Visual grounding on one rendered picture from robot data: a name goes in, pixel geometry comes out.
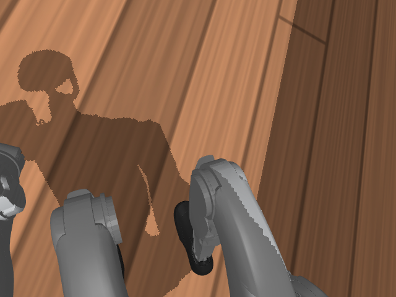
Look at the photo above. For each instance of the right robot hand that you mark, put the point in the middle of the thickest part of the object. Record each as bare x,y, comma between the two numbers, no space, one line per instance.
305,288

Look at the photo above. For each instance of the right robot foot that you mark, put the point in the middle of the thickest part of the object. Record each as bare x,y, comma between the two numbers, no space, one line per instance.
185,233

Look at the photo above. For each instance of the left robot arm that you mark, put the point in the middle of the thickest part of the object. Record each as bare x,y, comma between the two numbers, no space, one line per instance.
12,202

